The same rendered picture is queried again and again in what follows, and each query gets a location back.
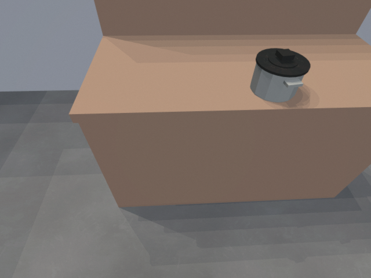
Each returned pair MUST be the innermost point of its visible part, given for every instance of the table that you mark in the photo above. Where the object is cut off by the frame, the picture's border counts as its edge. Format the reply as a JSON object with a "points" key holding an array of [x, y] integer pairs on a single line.
{"points": [[167, 109]]}

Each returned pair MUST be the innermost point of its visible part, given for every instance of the pot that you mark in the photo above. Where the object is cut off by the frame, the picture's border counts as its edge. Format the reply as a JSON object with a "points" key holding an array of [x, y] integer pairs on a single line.
{"points": [[274, 88]]}

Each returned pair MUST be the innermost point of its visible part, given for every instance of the lid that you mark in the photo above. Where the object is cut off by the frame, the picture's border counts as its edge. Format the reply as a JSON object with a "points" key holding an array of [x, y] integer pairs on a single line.
{"points": [[268, 61]]}

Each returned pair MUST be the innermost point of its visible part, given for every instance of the knob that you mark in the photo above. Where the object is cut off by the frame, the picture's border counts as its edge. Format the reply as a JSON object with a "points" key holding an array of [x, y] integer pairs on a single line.
{"points": [[285, 54]]}

